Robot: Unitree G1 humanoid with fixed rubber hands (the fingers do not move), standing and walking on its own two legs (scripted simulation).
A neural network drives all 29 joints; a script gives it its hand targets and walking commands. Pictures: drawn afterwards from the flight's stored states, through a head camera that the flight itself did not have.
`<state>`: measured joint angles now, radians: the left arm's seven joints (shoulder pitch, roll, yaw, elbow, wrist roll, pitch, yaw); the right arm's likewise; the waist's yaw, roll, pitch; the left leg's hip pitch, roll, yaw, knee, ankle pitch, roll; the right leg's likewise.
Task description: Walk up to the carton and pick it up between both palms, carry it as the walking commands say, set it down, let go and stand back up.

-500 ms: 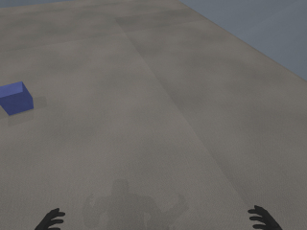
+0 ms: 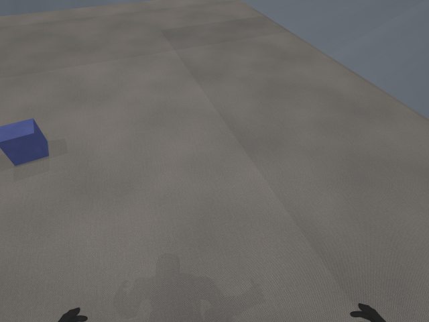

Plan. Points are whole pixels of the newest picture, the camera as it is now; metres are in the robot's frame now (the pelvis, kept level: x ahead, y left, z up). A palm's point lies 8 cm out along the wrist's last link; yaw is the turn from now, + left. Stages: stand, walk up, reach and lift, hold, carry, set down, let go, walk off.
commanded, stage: stand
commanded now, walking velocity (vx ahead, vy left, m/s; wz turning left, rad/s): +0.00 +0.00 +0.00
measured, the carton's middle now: (24, 141) +1.32 +1.24 -0.67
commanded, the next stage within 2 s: walk up in 0.78 s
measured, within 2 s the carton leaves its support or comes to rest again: neither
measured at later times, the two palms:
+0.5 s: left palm out of the picture +0.10 +0.31 -0.09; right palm out of the picture +0.10 -0.31 -0.09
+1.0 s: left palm out of the picture +0.10 +0.32 -0.09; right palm out of the picture +0.11 -0.31 -0.09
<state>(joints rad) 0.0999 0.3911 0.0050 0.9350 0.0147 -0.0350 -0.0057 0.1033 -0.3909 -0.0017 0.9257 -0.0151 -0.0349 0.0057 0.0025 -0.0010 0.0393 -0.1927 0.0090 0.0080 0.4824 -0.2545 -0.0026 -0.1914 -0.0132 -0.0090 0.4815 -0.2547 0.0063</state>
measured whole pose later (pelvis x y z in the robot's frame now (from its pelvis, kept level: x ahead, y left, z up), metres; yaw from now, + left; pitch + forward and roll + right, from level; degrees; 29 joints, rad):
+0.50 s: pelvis +0.00 +0.00 +0.01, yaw +0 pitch -2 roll +0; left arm 0.09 0.40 0.00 1.05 0.01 -0.02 0.00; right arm 0.09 -0.40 0.00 1.04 -0.01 -0.03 0.00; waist 0.00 0.00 0.04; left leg -0.14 0.01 0.01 0.37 -0.19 -0.01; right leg -0.13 -0.01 -0.01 0.37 -0.19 0.01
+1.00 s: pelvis +0.00 +0.00 +0.01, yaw +2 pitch -2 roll -1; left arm 0.10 0.40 0.03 1.02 0.02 -0.04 -0.01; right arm 0.11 -0.41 -0.02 1.00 -0.02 0.00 0.04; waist -0.01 0.01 0.03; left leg -0.18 0.01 -0.02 0.44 -0.28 0.02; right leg -0.13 -0.02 -0.04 0.37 -0.21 0.00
